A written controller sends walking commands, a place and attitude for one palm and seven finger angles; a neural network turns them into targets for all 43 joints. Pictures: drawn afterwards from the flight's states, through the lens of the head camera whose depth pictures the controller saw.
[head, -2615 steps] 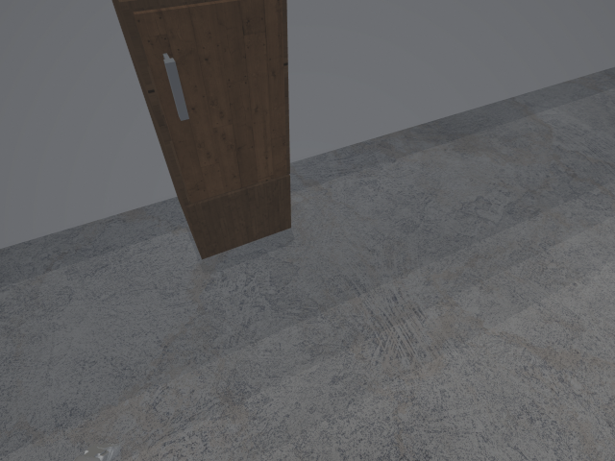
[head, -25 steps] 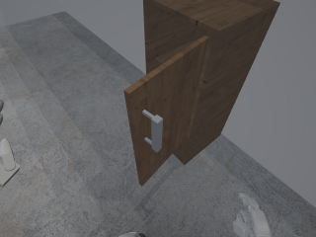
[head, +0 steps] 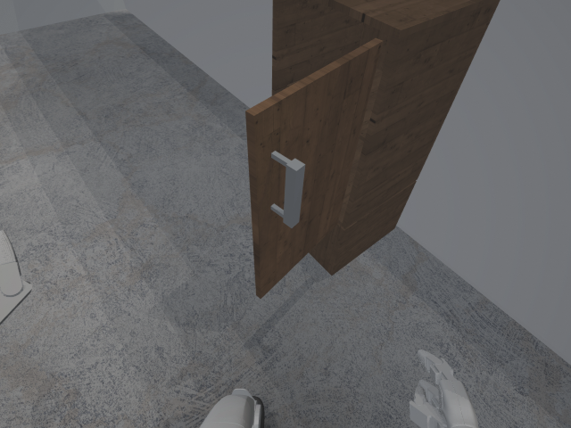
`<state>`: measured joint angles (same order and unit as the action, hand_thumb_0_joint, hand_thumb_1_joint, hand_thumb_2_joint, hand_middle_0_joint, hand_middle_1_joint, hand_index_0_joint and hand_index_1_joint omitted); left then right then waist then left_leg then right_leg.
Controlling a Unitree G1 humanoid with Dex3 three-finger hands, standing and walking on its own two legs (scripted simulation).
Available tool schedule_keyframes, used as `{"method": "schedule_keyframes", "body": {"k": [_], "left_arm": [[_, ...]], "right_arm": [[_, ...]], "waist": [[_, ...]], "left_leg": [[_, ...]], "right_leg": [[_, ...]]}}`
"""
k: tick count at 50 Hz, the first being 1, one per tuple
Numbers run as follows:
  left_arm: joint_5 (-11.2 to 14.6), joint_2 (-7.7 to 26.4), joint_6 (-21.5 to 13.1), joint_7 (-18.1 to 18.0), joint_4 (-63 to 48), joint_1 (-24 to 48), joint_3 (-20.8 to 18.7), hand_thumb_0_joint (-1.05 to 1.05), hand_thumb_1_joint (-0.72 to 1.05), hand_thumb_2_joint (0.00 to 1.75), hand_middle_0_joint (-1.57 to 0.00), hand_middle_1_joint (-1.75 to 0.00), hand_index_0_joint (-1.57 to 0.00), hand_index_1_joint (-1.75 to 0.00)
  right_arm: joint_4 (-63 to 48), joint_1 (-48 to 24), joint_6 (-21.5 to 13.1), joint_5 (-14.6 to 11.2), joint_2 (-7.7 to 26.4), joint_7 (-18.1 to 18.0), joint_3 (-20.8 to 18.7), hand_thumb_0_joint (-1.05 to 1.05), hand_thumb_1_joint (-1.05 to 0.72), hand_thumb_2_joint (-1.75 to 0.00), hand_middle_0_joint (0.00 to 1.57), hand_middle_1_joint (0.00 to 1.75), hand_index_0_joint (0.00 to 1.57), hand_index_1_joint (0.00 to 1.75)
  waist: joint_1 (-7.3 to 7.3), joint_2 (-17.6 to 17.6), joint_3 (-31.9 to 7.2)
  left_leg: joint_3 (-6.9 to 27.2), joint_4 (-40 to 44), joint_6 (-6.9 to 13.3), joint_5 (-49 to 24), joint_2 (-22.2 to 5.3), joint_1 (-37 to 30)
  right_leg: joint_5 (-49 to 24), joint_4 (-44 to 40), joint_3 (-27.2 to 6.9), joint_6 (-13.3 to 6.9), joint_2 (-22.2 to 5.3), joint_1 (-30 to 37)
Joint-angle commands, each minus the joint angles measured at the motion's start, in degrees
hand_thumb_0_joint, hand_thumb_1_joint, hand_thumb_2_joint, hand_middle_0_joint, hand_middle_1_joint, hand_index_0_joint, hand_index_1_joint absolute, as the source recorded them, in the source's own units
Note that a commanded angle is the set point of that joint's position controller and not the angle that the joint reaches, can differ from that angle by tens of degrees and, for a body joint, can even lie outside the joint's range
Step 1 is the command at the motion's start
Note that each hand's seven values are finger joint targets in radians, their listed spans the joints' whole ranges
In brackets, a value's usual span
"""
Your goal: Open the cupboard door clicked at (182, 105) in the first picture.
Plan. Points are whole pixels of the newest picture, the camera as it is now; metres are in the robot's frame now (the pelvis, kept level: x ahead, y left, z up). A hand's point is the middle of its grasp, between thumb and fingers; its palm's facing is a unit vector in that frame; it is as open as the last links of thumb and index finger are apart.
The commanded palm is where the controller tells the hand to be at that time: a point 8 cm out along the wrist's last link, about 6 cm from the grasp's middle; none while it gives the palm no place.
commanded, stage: stop stepping back and stand still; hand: left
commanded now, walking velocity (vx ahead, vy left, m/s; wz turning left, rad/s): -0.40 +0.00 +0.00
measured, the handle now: (284, 190) +0.51 +0.05 +0.01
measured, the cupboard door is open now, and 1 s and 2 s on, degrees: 99 99 99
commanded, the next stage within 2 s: let the arm hang, fingers relaxed in 0.82 s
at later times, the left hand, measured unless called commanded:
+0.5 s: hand out of the picture +0.10 +0.26 +0.19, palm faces +0.37 -0.80 -0.47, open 7.4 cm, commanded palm +0.06 +0.30 +0.20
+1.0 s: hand (35, 382) +0.14 +0.27 +0.09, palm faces +0.24 -0.82 -0.52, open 7.4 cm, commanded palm none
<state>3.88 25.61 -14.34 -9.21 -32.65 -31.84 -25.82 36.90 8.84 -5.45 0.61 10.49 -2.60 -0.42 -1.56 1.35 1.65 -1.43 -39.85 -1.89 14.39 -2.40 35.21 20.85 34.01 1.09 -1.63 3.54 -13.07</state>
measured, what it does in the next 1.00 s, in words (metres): steps on the spot: left foot, then right foot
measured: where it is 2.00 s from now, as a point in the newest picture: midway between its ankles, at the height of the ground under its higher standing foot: outside the picture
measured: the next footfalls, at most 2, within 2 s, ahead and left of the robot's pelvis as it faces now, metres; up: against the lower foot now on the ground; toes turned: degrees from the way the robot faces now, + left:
left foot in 0.12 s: +0.08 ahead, +0.11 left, +0.00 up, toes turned +1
right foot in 0.40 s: -0.08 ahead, -0.06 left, +0.00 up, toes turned -5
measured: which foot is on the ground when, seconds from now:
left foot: up 0.00-0.10, down 0.12-0.40, up 0.42-0.64, down 0.66-1.00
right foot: down 0.00-0.14, up 0.16-0.38, down 0.40-1.00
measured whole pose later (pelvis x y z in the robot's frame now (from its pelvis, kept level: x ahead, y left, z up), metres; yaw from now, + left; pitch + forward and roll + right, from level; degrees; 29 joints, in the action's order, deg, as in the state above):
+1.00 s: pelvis -0.08 +0.02 +0.01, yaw +0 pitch +2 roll +0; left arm -1.2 21.1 -8.1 -3.7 -6.6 -23.2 -14.6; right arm 42.0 11.7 -5.2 0.2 13.9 -0.1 -1.2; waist 0.0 3.9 -1.2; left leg -1.6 -39.3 0.4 16.2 -1.3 20.4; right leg 20.8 33.3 5.0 -3.2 1.1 -14.3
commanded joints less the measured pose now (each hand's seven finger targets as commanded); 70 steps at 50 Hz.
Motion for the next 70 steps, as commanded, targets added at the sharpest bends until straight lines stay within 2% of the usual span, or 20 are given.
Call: {"method": "schedule_keyframes", "body": {"k": [1,4,6,9,13,17,20,21,31,34,35,40,43,45,46,50,54,55,62,70], "left_arm": [[-1.8,9.9,-0.1,-1.3,-7.4,6.5,-4.2,0.0,0.9,0.9,-0.2,-0.3,-0.2,-0.3],[-1.3,9.6,0.5,-1.5,-8.4,7.4,-4.3,0.0,0.9,0.9,-0.2,-0.3,-0.2,-0.3],[-1.2,11.0,-0.3,-1.5,-13.3,8.0,-5.6,0.0,0.9,0.9,-0.2,-0.3,-0.2,-0.3],[-0.5,8.9,-0.4,-0.9,-11.9,3.6,-6.3,0.0,0.9,0.9,-0.2,-0.3,-0.2,-0.3],[-1.3,5.9,1.0,-1.4,-11.0,-3.2,-4.2,0.0,0.9,0.9,-0.2,-0.3,-0.2,-0.3],[-1.1,8.0,2.2,-1.5,-10.1,-3.0,-4.2,0.0,0.9,0.9,-0.2,-0.3,-0.2,-0.3],[-0.5,11.4,2.6,-1.5,-9.5,0.9,-7.1,0.0,0.9,0.9,-0.2,-0.3,-0.2,-0.3],[-0.4,10.6,2.6,-1.2,-9.3,3.8,-5.5,0.0,0.9,0.9,-0.2,-0.3,-0.2,-0.3],[-2.2,8.3,-0.9,-1.9,-4.5,8.3,-3.2,0.0,0.9,0.9,-0.2,-0.3,-0.2,-0.3],[-1.7,8.9,-1.9,-2.0,-9.6,7.1,-5.3,0.0,0.9,0.9,-0.2,-0.3,-0.2,-0.3],[-1.7,10.8,-2.2,-1.5,-7.3,4.6,-7.2,0.0,0.9,0.9,-0.2,-0.3,-0.2,-0.3],[-1.9,9.2,-1.0,-1.1,-6.1,0.1,-7.0,0.0,0.9,0.9,-0.2,-0.3,-0.2,-0.3],[-1.0,8.1,-1.0,-1.1,-4.3,-1.7,-5.9,0.0,0.9,0.9,-0.2,-0.3,-0.2,-0.3],[-1.1,8.7,-1.6,-1.4,-4.8,0.5,-6.2,0.0,0.9,0.9,-0.2,-0.3,-0.2,-0.3],[-8.0,-2.5,8.6,6.8,38.1,6.6,17.1,0.0,0.9,0.9,-0.2,-0.3,-0.2,-0.3],[-5.7,-7.7,13.6,8.7,47.9,10.4,20.6,0.0,0.9,0.9,-0.2,-0.3,-0.2,-0.3],[-5.5,-6.2,14.1,7.9,61.8,13.2,21.2,0.0,0.9,0.9,-0.2,-0.3,-0.2,-0.3],[-5.0,-6.4,14.3,7.9,65.2,14.8,22.0,0.0,0.9,0.9,-0.2,-0.3,-0.2,-0.3],[-4.4,-8.8,13.8,7.2,84.4,14.4,22.5,0.0,0.9,0.9,-0.2,-0.3,-0.2,-0.3],[-4.2,-10.3,13.9,7.6,93.7,13.7,24.2,0.0,0.9,0.9,-0.2,-0.3,-0.2,-0.3]], "right_arm": [[-8.3,-4.4,-1.2,0.2,5.4,-1.7,-1.9,0.0,-0.9,-0.9,0.2,0.3,0.2,0.3],[-8.8,-3.1,-1.3,-0.2,7.0,-3.5,-0.7,0.0,-0.9,-0.9,0.2,0.3,0.2,0.3],[-10.3,-2.3,-2.9,-0.4,9.3,-3.3,-1.9,0.0,-0.9,-0.9,0.2,0.3,0.2,0.3],[-10.0,-1.3,-5.1,0.2,7.9,-1.7,-2.1,0.0,-0.9,-0.9,0.2,0.3,0.2,0.3],[-10.8,-2.4,-4.7,-0.2,8.0,-0.7,-1.8,0.0,-0.9,-0.9,0.2,0.3,0.2,0.3],[-10.8,-2.2,-3.3,0.4,7.8,-1.7,-1.9,0.0,-0.9,-0.9,0.2,0.3,0.2,0.3],[-9.7,-1.1,-1.1,0.9,7.8,-2.2,-2.5,0.0,-0.9,-0.9,0.2,0.3,0.2,0.3],[-8.5,-0.6,-1.1,0.7,8.2,-2.0,-2.5,0.0,-0.9,-0.9,0.2,0.3,0.2,0.3],[-8.3,-0.4,-5.1,0.1,7.9,-3.9,-2.1,0.0,-0.9,-0.9,0.2,0.3,0.2,0.3],[-9.6,0.6,-5.4,-0.4,10.3,-3.0,-2.9,0.0,-0.9,-0.9,0.2,0.3,0.2,0.3],[-7.8,1.1,-5.5,0.0,8.9,-2.7,-2.5,0.0,-0.9,-0.9,0.2,0.3,0.2,0.3],[-8.4,0.0,-5.9,-0.4,8.7,-1.7,-2.1,0.0,-0.9,-0.9,0.2,0.3,0.2,0.3],[-8.6,1.0,-4.5,-0.9,7.7,-0.8,-2.8,0.0,-0.9,-0.9,0.2,0.3,0.2,0.3],[-8.5,0.3,-4.1,-0.9,7.4,-0.7,-2.2,0.0,-0.9,-0.9,0.2,0.3,0.2,0.3],[3.9,-2.2,-4.9,0.1,12.8,4.1,-4.1,0.0,-0.9,-0.9,0.2,0.3,0.2,0.3],[2.1,4.4,2.6,0.5,8.6,3.1,-2.6,0.0,-0.9,-0.9,0.2,0.3,0.2,0.3],[4.9,3.6,4.4,1.4,9.9,1.8,-2.0,0.0,-0.9,-0.9,0.2,0.3,0.2,0.3],[6.6,3.6,4.7,1.0,9.6,1.7,-1.6,0.0,-0.9,-0.9,0.2,0.3,0.2,0.3],[16.5,5.1,5.4,0.9,5.1,0.1,-0.8,0.0,-0.9,-0.9,0.2,0.3,0.2,0.3],[22.9,8.2,5.6,0.4,4.6,-0.1,-0.4,0.0,-0.9,-0.9,0.2,0.3,0.2,0.3]], "waist": [[1.83,-12.9,-3.3],[2.75,-3.4,-6.2],[0.46,9.1,-11.8],[1.91,16.5,-9.5],[1.91,11.6,-5.4],[2.12,10.9,-5.3],[2.35,-7.9,-5.1],[1.91,-9.1,-5.0],[1.58,-4.8,0.0],[1.6,9.4,-4.7],[1.8,13.3,-5.5],[1.89,5.2,-2.7],[2.74,-9.2,-4.9],[2.34,-6.6,-6.4],[4.48,-3.6,-3.5],[2.69,-15.2,-6.0],[1.78,-8.9,-8.4],[2.0,-1.5,-6.4],[1.85,9.3,-6.8],[1.64,0.4,0.7]], "left_leg": [[2.3,-13.4,-0.4,10.3,0.9,-9.0],[-1.3,14.6,1.3,-5.2,2.8,-21.8],[10.2,18.5,5.3,-30.2,-9.8,-32.5],[21.9,32.5,7.5,7.1,-15.0,-22.7],[12.2,36.3,5.3,25.0,-10.5,-11.1],[4.8,31.4,1.0,21.1,-5.0,-10.5],[-0.3,-5.9,0.9,6.1,1.6,-13.4],[1.0,-15.6,0.6,5.4,2.2,-6.4],[-4.6,13.8,4.1,4.3,0.7,-22.1],[13.5,17.5,9.2,-11.8,-10.6,-32.7],[16.7,21.0,10.5,-7.2,-13.5,-30.8],[4.4,16.3,5.9,-0.1,-7.4,-14.3],[-1.2,0.3,1.8,0.4,0.4,-12.9],[0.6,-0.4,1.5,6.7,0.5,-11.1],[2.5,-7.6,2.7,3.5,-2.2,-6.5],[3.8,4.8,4.3,-13.5,-1.3,-17.2],[4.9,6.2,5.3,-32.2,-3.3,-24.0],[6.1,11.0,4.9,-28.0,-3.8,-24.3],[3.6,13.2,3.9,-24.0,-3.1,-28.2],[4.9,19.0,4.5,-12.6,-3.9,-25.9]], "right_leg": [[-39.2,-13.0,-13.1,-6.9,-18.2,-5.4],[-39.1,-5.1,-7.1,-1.6,-11.0,-1.2],[-11.2,0.9,-3.5,2.6,-4.2,-4.5],[8.4,12.9,-4.0,2.5,-0.8,-4.3],[5.5,7.1,2.1,1.6,1.0,3.8],[4.7,-11.5,5.7,-0.3,1.7,12.6],[14.2,-26.9,-21.6,-9.7,-19.1,-4.6],[18.3,-26.4,-24.3,-11.8,-22.4,-3.8],[8.5,-16.9,-10.6,-5.5,-13.5,-3.6],[-7.0,2.1,-1.6,1.1,-3.8,-9.2],[2.0,4.4,0.4,2.2,-3.4,-10.4],[-6.9,-8.0,0.1,1.6,-3.9,4.9],[-20.9,-15.6,-18.4,-4.1,-15.6,5.2],[-36.9,-13.0,-17.4,-5.8,-17.8,9.7],[-53.1,-3.4,-8.0,-6.2,-20.7,5.0],[-37.5,0.6,-1.5,-2.7,-12.3,0.6],[-37.3,-1.5,-1.7,-0.5,-10.9,4.1],[-27.8,-3.1,-1.7,-0.1,-10.1,2.4],[-26.9,-10.0,-2.2,-1.4,-10.1,7.8],[-15.2,-15.4,-1.7,-1.3,-9.4,5.5]]}}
